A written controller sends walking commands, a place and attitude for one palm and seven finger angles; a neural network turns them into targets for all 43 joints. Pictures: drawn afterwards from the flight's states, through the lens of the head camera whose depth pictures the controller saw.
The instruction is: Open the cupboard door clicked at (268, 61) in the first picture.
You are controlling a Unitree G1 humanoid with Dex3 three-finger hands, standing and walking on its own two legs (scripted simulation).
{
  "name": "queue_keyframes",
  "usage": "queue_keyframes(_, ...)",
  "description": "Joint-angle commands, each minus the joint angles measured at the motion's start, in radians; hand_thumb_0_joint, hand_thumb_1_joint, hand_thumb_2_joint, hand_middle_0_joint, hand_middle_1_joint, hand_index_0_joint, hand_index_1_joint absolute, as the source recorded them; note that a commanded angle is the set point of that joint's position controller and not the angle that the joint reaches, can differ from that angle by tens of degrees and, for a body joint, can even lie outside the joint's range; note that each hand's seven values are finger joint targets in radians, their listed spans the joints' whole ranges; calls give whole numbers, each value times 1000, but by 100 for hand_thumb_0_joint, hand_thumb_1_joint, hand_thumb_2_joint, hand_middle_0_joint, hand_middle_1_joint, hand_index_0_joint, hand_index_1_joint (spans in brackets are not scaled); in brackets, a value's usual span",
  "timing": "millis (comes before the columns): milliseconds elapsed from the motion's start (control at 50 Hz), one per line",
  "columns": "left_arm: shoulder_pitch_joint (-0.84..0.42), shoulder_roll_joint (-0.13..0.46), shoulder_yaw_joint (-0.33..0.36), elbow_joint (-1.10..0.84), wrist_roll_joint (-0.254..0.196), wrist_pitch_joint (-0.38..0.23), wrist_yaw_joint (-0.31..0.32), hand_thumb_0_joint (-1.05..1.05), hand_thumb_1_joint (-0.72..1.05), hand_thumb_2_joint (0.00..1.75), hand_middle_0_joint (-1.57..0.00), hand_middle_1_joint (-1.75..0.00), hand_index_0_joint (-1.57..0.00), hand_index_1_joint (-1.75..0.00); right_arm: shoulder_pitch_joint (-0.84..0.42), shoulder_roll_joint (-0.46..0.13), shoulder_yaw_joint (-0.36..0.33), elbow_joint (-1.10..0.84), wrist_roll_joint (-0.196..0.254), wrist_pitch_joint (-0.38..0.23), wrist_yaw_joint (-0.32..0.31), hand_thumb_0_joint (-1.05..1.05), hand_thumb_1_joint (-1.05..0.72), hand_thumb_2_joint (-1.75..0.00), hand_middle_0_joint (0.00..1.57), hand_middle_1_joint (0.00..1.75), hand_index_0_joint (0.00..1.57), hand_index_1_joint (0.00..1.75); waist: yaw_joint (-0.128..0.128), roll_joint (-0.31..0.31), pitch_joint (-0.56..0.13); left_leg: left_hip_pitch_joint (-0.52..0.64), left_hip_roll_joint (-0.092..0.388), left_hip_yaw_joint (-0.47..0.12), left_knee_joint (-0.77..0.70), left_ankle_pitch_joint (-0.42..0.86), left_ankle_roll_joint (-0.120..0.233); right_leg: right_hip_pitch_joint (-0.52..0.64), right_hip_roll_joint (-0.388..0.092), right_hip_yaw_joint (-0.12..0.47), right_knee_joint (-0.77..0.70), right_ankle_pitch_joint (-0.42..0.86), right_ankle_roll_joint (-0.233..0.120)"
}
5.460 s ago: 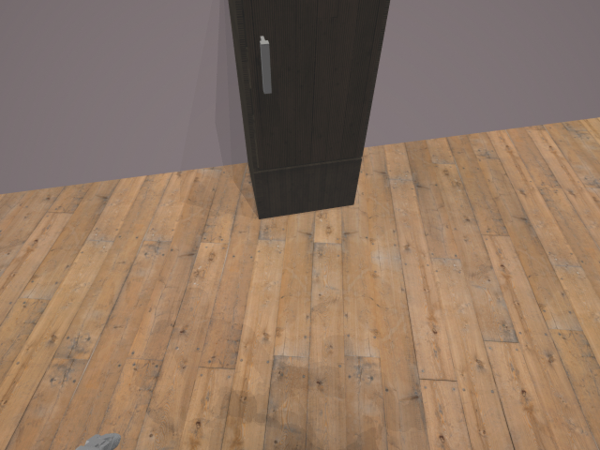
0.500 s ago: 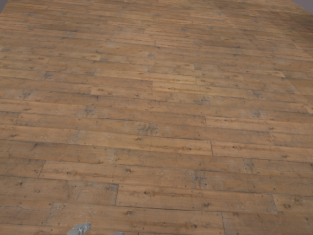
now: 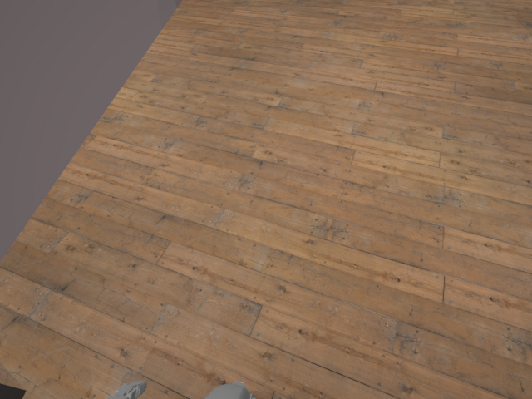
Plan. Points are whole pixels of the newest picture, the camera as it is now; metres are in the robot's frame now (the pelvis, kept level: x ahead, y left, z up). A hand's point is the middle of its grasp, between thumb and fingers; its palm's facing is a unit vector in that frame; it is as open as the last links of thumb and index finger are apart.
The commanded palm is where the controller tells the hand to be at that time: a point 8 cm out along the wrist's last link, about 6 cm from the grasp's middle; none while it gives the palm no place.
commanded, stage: turn to face it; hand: left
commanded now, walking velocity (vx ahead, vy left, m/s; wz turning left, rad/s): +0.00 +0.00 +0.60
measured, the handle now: out of the picture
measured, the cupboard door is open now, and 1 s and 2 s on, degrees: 0 0 0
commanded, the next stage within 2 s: none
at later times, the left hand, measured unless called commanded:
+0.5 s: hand out of the picture -0.04 +0.26 -0.17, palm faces +0.35 -0.90 -0.27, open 7.4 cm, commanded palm none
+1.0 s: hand out of the picture -0.01 +0.22 -0.13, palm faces +0.56 -0.78 -0.27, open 7.4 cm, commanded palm none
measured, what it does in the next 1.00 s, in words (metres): steps on the spot, turning left: left foot, then right foot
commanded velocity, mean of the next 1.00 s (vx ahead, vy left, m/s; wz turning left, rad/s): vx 0.00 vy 0.00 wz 0.60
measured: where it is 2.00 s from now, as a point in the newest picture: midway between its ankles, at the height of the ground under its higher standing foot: outside the picture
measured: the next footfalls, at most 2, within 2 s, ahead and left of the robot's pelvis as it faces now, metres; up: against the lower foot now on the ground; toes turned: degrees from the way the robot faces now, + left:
left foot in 0.36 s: -0.01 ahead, +0.14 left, +0.00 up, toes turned +21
right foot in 0.82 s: +0.10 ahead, -0.08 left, +0.00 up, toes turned +28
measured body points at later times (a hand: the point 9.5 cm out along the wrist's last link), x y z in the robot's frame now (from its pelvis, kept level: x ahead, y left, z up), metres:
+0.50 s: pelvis -0.01 +0.03 +0.00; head +0.03 +0.07 +0.45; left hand -0.06 +0.31 -0.15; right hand +0.18 -0.18 -0.12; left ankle -0.04 +0.12 -0.73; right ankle +0.00 -0.12 -0.66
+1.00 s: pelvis +0.00 -0.01 +0.01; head +0.04 -0.01 +0.46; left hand -0.04 +0.26 -0.11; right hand +0.20 -0.20 -0.15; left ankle -0.09 +0.10 -0.64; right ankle +0.07 -0.10 -0.73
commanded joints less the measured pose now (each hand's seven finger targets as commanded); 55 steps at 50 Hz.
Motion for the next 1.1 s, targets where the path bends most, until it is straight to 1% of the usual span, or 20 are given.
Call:
queue_keyframes(0,-61,176,37,-93,3,-25,12,0,90,90,-20,-30,-20,-30,-17,-79,-24,-67,-10,-13,14,0,-90,-90,20,30,20,30,-26,-227,24,-119,88,47,393,42,-35,13,-274,159,-313,120,-84)
queue_keyframes(60,10,172,34,-73,6,-32,16,0,90,90,-20,-30,-20,-30,-31,-54,-12,-63,-3,-12,17,0,-90,-90,20,30,20,30,1,-226,-25,-107,96,95,318,36,-60,140,-273,60,-248,373,-94)
queue_keyframes(140,101,210,42,-37,12,-25,13,0,90,90,-20,-30,-20,-30,-127,-37,1,-84,1,-10,18,0,-90,-90,20,30,20,30,54,-230,-29,-56,98,144,150,-24,-64,192,-307,31,-226,457,-112)
queue_keyframes(240,113,244,60,-19,16,-15,10,0,90,90,-20,-30,-20,-30,-140,-29,17,-95,9,-27,15,0,-90,-90,20,30,20,30,73,-298,-82,62,90,201,-103,-55,-38,243,-335,-14,-145,562,-110)
queue_keyframes(300,94,246,68,-10,4,-6,4,0,90,90,-20,-30,-20,-30,-49,-63,10,-78,5,-41,10,0,-90,-90,20,30,20,30,19,-250,-131,255,79,219,-383,151,-13,194,-304,-97,8,527,-34)
queue_keyframes(320,96,220,64,-24,-4,-3,-2,0,90,90,-20,-30,-20,-30,8,-133,-8,-69,1,-51,9,0,-90,-90,20,30,20,30,-13,-94,-183,468,168,104,-465,355,28,22,-260,-123,187,387,21)
queue_keyframes(340,70,148,49,-76,-9,-3,-12,0,90,90,-20,-30,-20,-30,80,-251,-39,-63,-2,-57,2,0,-90,-90,20,30,20,30,-59,247,-192,638,452,-254,-448,803,175,-310,-121,-138,409,-249,104)
queue_keyframes(360,-12,157,39,-100,4,10,-2,0,90,90,-20,-30,-20,-30,147,-261,-41,-25,6,-51,-4,0,-90,-90,20,30,20,30,-89,194,-191,565,497,-249,-448,829,248,-331,-103,-24,527,-370,97)
queue_keyframes(400,-57,150,48,-83,-4,12,-1,0,90,90,-20,-30,-20,-30,62,-204,-29,-41,1,-54,-25,0,-90,-90,20,30,20,30,-61,180,-114,449,402,-199,-458,699,227,-356,-103,50,601,-243,95)
queue_keyframes(440,-19,150,52,-52,-1,10,-11,0,90,90,-20,-30,-20,-30,-20,-155,-11,-70,-1,-61,-26,0,-90,-90,20,30,20,30,-14,85,-93,394,322,-122,-467,669,181,-307,-91,52,587,-135,100)
queue_keyframes(480,9,149,49,-42,-3,14,-11,0,90,90,-20,-30,-20,-30,-28,-155,-8,-72,1,-65,-26,0,-90,-90,20,30,20,30,-1,71,-113,406,298,-103,-471,673,178,-281,-77,54,542,-105,107)
queue_keyframes(620,-71,140,43,-85,-6,13,-3,0,90,90,-20,-30,-20,-30,27,-161,-19,-58,-4,-55,-23,0,-90,-90,20,30,20,30,-27,69,-91,392,286,-225,-478,582,203,-237,-31,69,359,-125,107)
queue_keyframes(740,6,135,38,-88,-16,-7,4,0,90,90,-20,-30,-20,-30,-14,-160,-28,-71,-2,-46,-20,0,-90,-90,20,30,20,30,19,82,-128,277,224,-280,-378,630,161,30,32,43,-19,-6,84)
queue_keyframes(760,48,155,43,-79,-15,-15,7,0,90,90,-20,-30,-20,-30,-19,-145,-27,-76,5,-46,-19,0,-90,-90,20,30,20,30,42,51,-141,194,188,-266,-327,528,121,155,5,56,-165,105,79)
queue_keyframes(780,78,226,57,-77,-2,-27,15,0,90,90,-20,-30,-20,-30,8,-86,-20,-84,15,-48,-12,0,-90,-90,20,30,20,30,51,-132,-167,24,101,-169,-179,274,50,331,-178,220,-278,143,30)
queue_keyframes(800,84,301,68,-84,9,-29,18,0,90,90,-20,-30,-20,-30,16,-41,-10,-113,12,-50,-9,0,-90,-90,20,30,20,30,54,-359,-157,-126,-33,29,47,-178,-24,345,-439,440,-299,292,-97)
queue_keyframes(820,69,279,69,-89,0,-25,22,0,90,90,-20,-30,-20,-30,-4,-94,-25,-107,1,-35,-12,0,-90,-90,20,30,20,30,56,-315,-139,-85,31,-11,225,-201,-15,216,-469,405,-298,276,-153)
queue_keyframes(860,-38,214,49,-107,0,-20,18,0,90,90,-20,-30,-20,-30,-7,-76,-24,-71,-3,-18,1,0,-90,-90,20,30,20,30,5,-218,-29,-90,70,14,386,-69,-25,92,-341,251,-292,190,-129)
queue_keyframes(900,-67,179,35,-113,3,-24,15,0,90,90,-20,-30,-20,-30,24,-59,-17,-49,-3,-12,12,0,-90,-90,20,30,20,30,-15,-215,-18,-77,85,57,398,14,-43,82,-278,109,-268,239,-99)
queue_keyframes(1080,62,246,56,-51,15,-13,11,0,90,90,-20,-30,-20,-30,-93,-35,11,-80,8,-21,18,0,-90,-90,20,30,20,30,55,-283,-58,45,92,179,-18,-50,-46,192,-324,-5,-186,446,-116)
